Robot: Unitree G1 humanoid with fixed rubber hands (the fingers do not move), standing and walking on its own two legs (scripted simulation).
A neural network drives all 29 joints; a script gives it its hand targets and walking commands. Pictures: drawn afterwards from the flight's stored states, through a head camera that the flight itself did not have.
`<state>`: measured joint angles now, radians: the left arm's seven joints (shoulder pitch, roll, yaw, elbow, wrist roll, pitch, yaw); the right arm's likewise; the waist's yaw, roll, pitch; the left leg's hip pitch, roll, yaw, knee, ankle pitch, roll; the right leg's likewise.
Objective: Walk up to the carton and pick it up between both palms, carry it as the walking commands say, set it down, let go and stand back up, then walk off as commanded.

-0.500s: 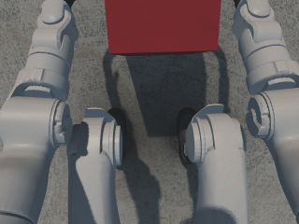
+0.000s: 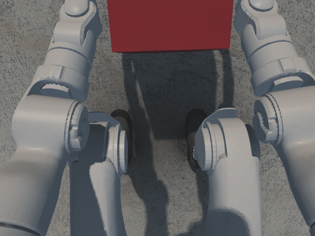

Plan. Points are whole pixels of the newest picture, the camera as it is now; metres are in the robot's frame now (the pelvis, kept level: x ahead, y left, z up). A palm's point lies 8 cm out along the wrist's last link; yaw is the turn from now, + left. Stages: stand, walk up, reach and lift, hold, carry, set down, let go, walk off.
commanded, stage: reach and lift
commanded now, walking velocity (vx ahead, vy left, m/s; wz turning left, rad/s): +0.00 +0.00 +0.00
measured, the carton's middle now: (165, 0) +0.53 -0.02 -0.25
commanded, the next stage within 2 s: none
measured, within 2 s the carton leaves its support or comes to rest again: leaves its support in 0.52 s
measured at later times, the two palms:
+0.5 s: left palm out of the picture +0.54 +0.15 -0.17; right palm out of the picture +0.54 -0.15 -0.18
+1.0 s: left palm out of the picture +0.54 +0.14 -0.12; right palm out of the picture +0.54 -0.15 -0.12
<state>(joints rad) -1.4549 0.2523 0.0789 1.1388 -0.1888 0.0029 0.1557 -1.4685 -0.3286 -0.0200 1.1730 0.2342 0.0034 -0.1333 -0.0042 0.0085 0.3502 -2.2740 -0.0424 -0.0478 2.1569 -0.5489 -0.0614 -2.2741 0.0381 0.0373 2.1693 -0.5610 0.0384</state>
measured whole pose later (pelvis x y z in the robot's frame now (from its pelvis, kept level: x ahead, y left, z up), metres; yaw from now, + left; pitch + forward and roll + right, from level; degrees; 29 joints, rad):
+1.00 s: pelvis +0.00 +0.00 +0.01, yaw +0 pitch +42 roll +1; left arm -1.30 0.11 0.37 0.83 0.04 0.23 0.14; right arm -1.33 -0.19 -0.28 0.88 -0.04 0.26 -0.10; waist 0.00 0.02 0.15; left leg -2.31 -0.04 -0.04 2.12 -0.54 -0.05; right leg -2.31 0.04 0.05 2.13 -0.56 0.04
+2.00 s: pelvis +0.01 +0.00 +0.09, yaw +0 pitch +46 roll +1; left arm -1.11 -0.03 0.51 0.63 0.24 0.38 0.06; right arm -1.14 -0.03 -0.45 0.69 -0.23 0.39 -0.05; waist 0.01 0.01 -0.12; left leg -2.13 -0.03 -0.04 1.81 -0.49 -0.05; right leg -2.13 0.04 0.05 1.83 -0.50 0.03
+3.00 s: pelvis +0.04 +0.00 +0.22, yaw -1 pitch +39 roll +0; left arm -0.81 -0.13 0.50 0.56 0.30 0.39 0.03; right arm -0.84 0.08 -0.45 0.62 -0.28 0.39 -0.02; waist 0.02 0.00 -0.24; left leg -1.65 -0.03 -0.04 1.43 -0.46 -0.03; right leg -1.65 0.03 0.05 1.44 -0.47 0.03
